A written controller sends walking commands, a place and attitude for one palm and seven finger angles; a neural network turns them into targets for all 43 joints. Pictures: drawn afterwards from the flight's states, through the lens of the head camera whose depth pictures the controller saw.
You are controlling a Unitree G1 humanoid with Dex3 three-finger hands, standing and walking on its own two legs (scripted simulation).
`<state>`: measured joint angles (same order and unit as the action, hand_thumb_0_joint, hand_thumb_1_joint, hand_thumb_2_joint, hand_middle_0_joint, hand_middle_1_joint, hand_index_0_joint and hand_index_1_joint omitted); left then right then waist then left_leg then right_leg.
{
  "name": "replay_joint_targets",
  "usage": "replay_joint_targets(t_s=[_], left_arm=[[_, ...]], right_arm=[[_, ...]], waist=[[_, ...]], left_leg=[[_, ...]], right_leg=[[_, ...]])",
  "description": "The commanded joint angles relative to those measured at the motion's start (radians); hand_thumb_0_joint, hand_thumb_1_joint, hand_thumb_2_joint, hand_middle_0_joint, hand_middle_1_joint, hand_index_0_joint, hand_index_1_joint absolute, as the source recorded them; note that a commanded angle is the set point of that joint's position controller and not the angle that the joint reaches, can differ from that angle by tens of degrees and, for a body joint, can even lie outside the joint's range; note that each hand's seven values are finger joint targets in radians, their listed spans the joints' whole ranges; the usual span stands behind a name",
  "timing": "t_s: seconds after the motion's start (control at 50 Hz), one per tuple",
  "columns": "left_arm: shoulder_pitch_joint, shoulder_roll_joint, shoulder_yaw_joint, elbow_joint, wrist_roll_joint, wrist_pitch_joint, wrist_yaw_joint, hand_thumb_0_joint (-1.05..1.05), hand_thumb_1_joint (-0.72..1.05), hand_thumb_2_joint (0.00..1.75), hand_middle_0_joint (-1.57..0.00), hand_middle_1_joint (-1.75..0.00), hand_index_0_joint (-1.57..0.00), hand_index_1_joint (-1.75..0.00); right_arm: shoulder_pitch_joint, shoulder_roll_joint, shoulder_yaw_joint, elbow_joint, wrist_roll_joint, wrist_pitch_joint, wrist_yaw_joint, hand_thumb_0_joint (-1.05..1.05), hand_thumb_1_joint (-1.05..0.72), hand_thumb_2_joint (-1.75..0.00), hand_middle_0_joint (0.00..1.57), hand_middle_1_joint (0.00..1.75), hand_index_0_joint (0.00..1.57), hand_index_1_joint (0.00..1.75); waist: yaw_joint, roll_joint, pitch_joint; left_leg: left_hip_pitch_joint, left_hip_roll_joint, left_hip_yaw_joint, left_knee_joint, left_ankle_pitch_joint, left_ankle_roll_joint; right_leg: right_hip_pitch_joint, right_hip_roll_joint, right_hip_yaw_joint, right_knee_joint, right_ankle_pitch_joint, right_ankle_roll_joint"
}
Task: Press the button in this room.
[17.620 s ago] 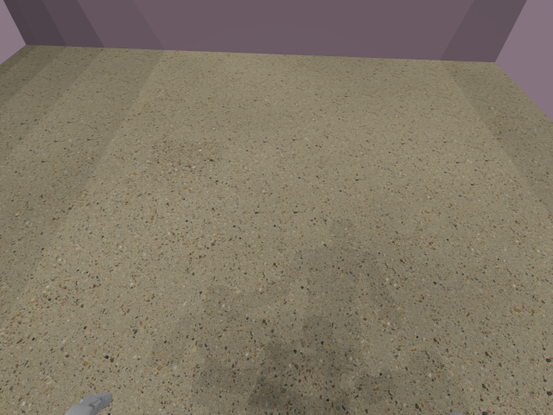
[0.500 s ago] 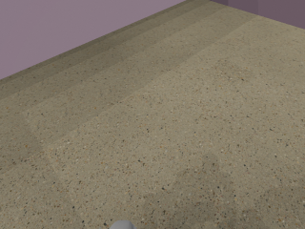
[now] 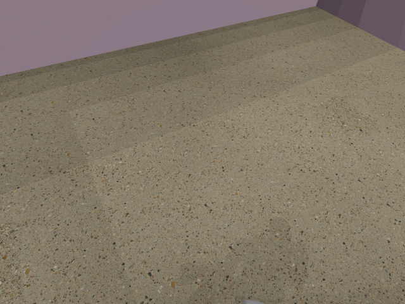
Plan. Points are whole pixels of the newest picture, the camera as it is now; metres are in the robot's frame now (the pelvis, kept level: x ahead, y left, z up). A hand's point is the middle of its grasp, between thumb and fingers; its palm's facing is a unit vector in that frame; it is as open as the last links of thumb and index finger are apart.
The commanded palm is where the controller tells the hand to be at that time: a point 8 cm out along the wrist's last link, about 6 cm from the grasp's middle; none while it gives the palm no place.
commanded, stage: turn or walk to find it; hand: left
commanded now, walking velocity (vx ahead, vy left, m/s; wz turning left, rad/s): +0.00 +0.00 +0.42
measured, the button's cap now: out of the picture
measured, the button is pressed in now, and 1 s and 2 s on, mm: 0 0 0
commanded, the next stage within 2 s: none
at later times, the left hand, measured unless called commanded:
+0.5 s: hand out of the picture -0.01 +0.15 -0.16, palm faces +0.24 -0.93 -0.27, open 7.3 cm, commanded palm none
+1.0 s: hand out of the picture -0.06 +0.20 -0.16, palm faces +0.44 -0.86 -0.26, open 7.4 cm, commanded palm none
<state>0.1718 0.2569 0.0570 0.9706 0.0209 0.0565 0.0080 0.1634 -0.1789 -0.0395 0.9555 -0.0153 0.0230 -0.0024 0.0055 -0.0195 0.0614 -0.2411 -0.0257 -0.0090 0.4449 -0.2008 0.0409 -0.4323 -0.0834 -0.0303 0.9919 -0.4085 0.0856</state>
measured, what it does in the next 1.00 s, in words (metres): steps on the spot, turning left: right foot, then left foot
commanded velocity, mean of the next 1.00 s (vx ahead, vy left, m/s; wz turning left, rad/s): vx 0.00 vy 0.00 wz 0.42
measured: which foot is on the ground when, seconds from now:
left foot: down 0.00-0.18, up 0.20-0.64, down 0.66-1.00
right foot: up 0.00-0.16, down 0.18-0.66, up 0.68-1.00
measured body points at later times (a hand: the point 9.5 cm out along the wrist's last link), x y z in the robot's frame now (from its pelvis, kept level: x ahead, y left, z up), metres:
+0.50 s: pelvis -0.02 -0.05 +0.00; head +0.01 -0.07 +0.45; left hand -0.02 +0.19 -0.14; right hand +0.07 -0.30 -0.17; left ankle -0.09 +0.11 -0.67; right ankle -0.02 -0.14 -0.74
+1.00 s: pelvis -0.05 -0.04 +0.00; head -0.02 -0.02 +0.44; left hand -0.09 +0.24 -0.14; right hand +0.13 -0.21 -0.15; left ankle -0.08 +0.08 -0.74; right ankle +0.01 -0.16 -0.70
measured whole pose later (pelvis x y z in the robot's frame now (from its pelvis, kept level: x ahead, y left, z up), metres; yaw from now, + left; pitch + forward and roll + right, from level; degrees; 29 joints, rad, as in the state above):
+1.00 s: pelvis -0.05 -0.04 +0.00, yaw +26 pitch -1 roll +0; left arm 0.15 0.24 0.05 0.95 0.02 0.05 0.01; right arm 0.16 -0.19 -0.04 0.95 -0.02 0.03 0.00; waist 0.00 0.00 0.07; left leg -0.25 -0.02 -0.04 0.48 -0.22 0.01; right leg -0.39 -0.07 -0.04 0.88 -0.44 0.08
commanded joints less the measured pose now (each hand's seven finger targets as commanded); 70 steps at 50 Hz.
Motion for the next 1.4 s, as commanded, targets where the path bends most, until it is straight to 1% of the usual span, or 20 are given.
replay_joint_targets(t_s=[0.0,0.12,0.16,0.18,0.28,0.52,0.6,0.62,0.64,0.66,0.74,0.86,0.96,1.04,1.06,1.08,1.1,1.14,1.18,1.38], left_arm=[[-0.042,0.043,0.011,-0.1,-0.009,-0.023,0.009,0.0,0.9,0.9,-0.2,-0.3,-0.2,-0.3],[0.088,0.058,0.016,-0.075,-0.015,-0.047,0.016,0.0,0.9,0.9,-0.2,-0.3,-0.2,-0.3],[0.122,0.202,0.044,-0.079,0.008,-0.064,0.028,0.0,0.9,0.9,-0.2,-0.3,-0.2,-0.3],[0.106,0.199,0.037,-0.095,-0.001,-0.057,0.03,0.0,0.9,0.9,-0.2,-0.3,-0.2,-0.3],[-0.035,0.079,0.015,-0.124,-0.007,-0.071,0.028,0.0,0.9,0.9,-0.2,-0.3,-0.2,-0.3],[0.135,0.152,0.041,-0.049,0.01,-0.063,0.024,0.0,0.9,0.9,-0.2,-0.3,-0.2,-0.3],[0.093,0.158,0.042,-0.047,-0.002,-0.053,0.021,0.0,0.9,0.9,-0.2,-0.3,-0.2,-0.3],[0.095,0.128,0.038,-0.056,-0.01,-0.047,0.018,0.0,0.9,0.9,-0.2,-0.3,-0.2,-0.3],[0.093,0.061,0.021,-0.09,-0.016,-0.042,0.012,0.0,0.9,0.9,-0.2,-0.3,-0.2,-0.3],[0.017,0.057,0.005,-0.109,-0.007,-0.031,0.017,0.0,0.9,0.9,-0.2,-0.3,-0.2,-0.3],[-0.004,0.076,0.02,-0.073,-0.007,-0.019,0.006,0.0,0.9,0.9,-0.2,-0.3,-0.2,-0.3],[-0.006,0.061,0.014,-0.074,-0.006,-0.021,0.003,0.0,0.9,0.9,-0.2,-0.3,-0.2,-0.3],[-0.016,0.044,0.009,-0.098,-0.012,-0.029,0.006,0.0,0.9,0.9,-0.2,-0.3,-0.2,-0.3],[0.099,0.065,0.017,-0.072,-0.014,-0.048,0.011,0.0,0.9,0.9,-0.2,-0.3,-0.2,-0.3],[0.135,0.127,0.028,-0.07,-0.002,-0.06,0.016,0.0,0.9,0.9,-0.2,-0.3,-0.2,-0.3],[0.14,0.213,0.046,-0.078,0.011,-0.066,0.023,0.0,0.9,0.9,-0.2,-0.3,-0.2,-0.3],[0.133,0.214,0.04,-0.095,0.001,-0.06,0.025,0.0,0.9,0.9,-0.2,-0.3,-0.2,-0.3],[-0.005,0.152,0.037,-0.127,-0.004,-0.059,0.027,0.0,0.9,0.9,-0.2,-0.3,-0.2,-0.3],[-0.058,0.101,0.021,-0.143,-0.005,-0.062,0.024,0.0,0.9,0.9,-0.2,-0.3,-0.2,-0.3],[0.117,0.134,0.034,-0.071,0.009,-0.066,0.026,0.0,0.9,0.9,-0.2,-0.3,-0.2,-0.3]], right_arm=[[0.06,-0.219,-0.063,-0.042,-0.01,-0.008,-0.011,0.0,-0.9,-0.9,0.2,0.3,0.2,0.3],[0.019,-0.199,-0.067,-0.06,-0.002,0.0,-0.004,0.0,-0.9,-0.9,0.2,0.3,0.2,0.3],[0.024,-0.093,-0.053,-0.095,0.007,-0.001,0.004,0.0,-0.9,-0.9,0.2,0.3,0.2,0.3],[-0.003,-0.146,-0.066,-0.095,-0.003,0.009,0.002,0.0,-0.9,-0.9,0.2,0.3,0.2,0.3],[0.094,-0.12,-0.067,-0.01,-0.008,0.033,0.018,0.0,-0.9,-0.9,0.2,0.3,0.2,0.3],[-0.049,-0.097,-0.032,-0.044,0.007,0.014,0.012,0.0,-0.9,-0.9,0.2,0.3,0.2,0.3],[0.034,-0.126,-0.033,-0.025,0.006,-0.003,0.011,0.0,-0.9,-0.9,0.2,0.3,0.2,0.3],[0.072,-0.182,-0.046,-0.02,0.002,-0.014,0.01,0.0,-0.9,-0.9,0.2,0.3,0.2,0.3],[0.11,-0.278,-0.07,-0.021,-0.004,-0.019,0.005,0.0,-0.9,-0.9,0.2,0.3,0.2,0.3],[0.159,-0.309,-0.073,-0.004,0.003,-0.006,0.001,0.0,-0.9,-0.9,0.2,0.3,0.2,0.3],[0.003,-0.222,-0.046,-0.035,-0.007,-0.009,-0.019,0.0,-0.9,-0.9,0.2,0.3,0.2,0.3],[0.03,-0.222,-0.054,-0.045,-0.004,-0.014,-0.014,0.0,-0.9,-0.9,0.2,0.3,0.2,0.3],[0.018,-0.232,-0.066,-0.055,-0.011,-0.004,-0.007,0.0,-0.9,-0.9,0.2,0.3,0.2,0.3],[-0.014,-0.209,-0.068,-0.071,-0.002,0.002,-0.003,0.0,-0.9,-0.9,0.2,0.3,0.2,0.3],[-0.004,-0.165,-0.064,-0.078,0.006,0.002,0.002,0.0,-0.9,-0.9,0.2,0.3,0.2,0.3],[-0.006,-0.096,-0.051,-0.106,0.006,0.001,0.004,0.0,-0.9,-0.9,0.2,0.3,0.2,0.3],[-0.031,-0.153,-0.063,-0.111,0.0,0.011,0.002,0.0,-0.9,-0.9,0.2,0.3,0.2,0.3],[0.017,-0.157,-0.075,-0.061,-0.007,0.033,0.01,0.0,-0.9,-0.9,0.2,0.3,0.2,0.3],[0.072,-0.14,-0.072,-0.025,-0.011,0.038,0.02,0.0,-0.9,-0.9,0.2,0.3,0.2,0.3],[-0.015,-0.103,-0.043,-0.035,0.0,0.026,0.018,0.0,-0.9,-0.9,0.2,0.3,0.2,0.3]], waist=[[-0.042,0.169,-0.081],[0.025,0.126,-0.148],[0.046,-0.28,-0.12],[0.049,-0.2,-0.093],[-0.039,-0.104,-0.019],[0.052,-0.183,-0.081],[-0.008,-0.127,-0.129],[-0.032,0.009,-0.167],[-0.051,0.295,-0.166],[-0.079,0.267,-0.147],[-0.025,0.239,-0.045],[-0.03,0.151,-0.078],[-0.03,0.189,-0.074],[0.029,0.147,-0.115],[0.046,-0.008,-0.135],[0.051,-0.294,-0.105],[0.061,-0.22,-0.087],[-0.002,-0.176,-0.002],[-0.039,-0.127,0.011],[0.044,-0.151,-0.063]], left_leg=[[0.109,0.26,-0.305,-0.121,0.244,0.137],[-0.07,0.16,-0.3,0.01,0.186,0.06],[-0.383,-0.054,-0.058,0.356,-0.307,-0.068],[-0.343,-0.019,-0.082,0.538,-0.376,-0.064],[-0.33,0.036,-0.052,0.777,-0.159,-0.095],[-0.201,0.057,0.068,0.343,-0.269,-0.107],[0.037,0.049,0.098,0.002,-0.009,-0.082],[0.196,0.132,-0.004,-0.068,0.186,-0.047],[0.335,0.375,-0.317,-0.072,0.558,0.072],[0.249,0.437,-0.309,-0.081,0.64,0.144],[0.116,0.295,-0.203,-0.095,0.453,0.126],[0.13,0.261,-0.217,-0.11,0.357,0.122],[0.061,0.246,-0.27,-0.081,0.33,0.122],[-0.093,0.168,-0.263,0.031,0.199,0.056],[-0.212,0.088,-0.192,0.158,0.022,-0.002],[-0.376,-0.047,-0.042,0.397,-0.331,-0.069],[-0.331,-0.009,-0.082,0.577,-0.391,-0.063],[-0.315,0.023,-0.104,0.754,-0.265,-0.061],[-0.302,0.043,-0.064,0.803,-0.166,-0.079],[-0.254,0.073,0.031,0.478,-0.255,-0.116]], right_leg=[[-0.033,0.013,0.009,-0.122,-0.044,-0.004],[0.318,0.037,-0.014,-0.589,0.192,-0.028],[0.477,-0.346,0.366,-0.73,0.257,-0.167],[0.315,-0.411,0.358,-0.733,0.302,-0.237],[0.253,-0.218,0.056,-0.679,0.408,-0.179],[0.408,-0.278,-0.012,-0.563,0.696,-0.228],[0.322,-0.243,-0.096,-0.419,0.611,-0.14],[0.189,-0.19,-0.139,-0.286,0.454,-0.086],[-0.09,-0.057,-0.166,-0.098,-0.092,-0.014],[-0.077,-0.04,-0.083,0.019,-0.257,-0.017],[-0.094,-0.041,0.001,0.11,-0.077,-0.016],[-0.072,-0.012,0.0,0.018,-0.019,0.001],[0.049,0.026,-0.021,-0.206,-0.04,-0.006],[0.313,0.034,-0.033,-0.545,0.196,-0.018],[0.434,-0.095,0.092,-0.66,0.197,-0.048],[0.461,-0.349,0.361,-0.713,0.281,-0.153],[0.3,-0.416,0.364,-0.733,0.291,-0.229],[0.147,-0.321,0.259,-0.788,0.034,-0.203],[0.147,-0.238,0.107,-0.746,0.13,-0.162],[0.364,-0.285,0.004,-0.65,0.462,-0.22]])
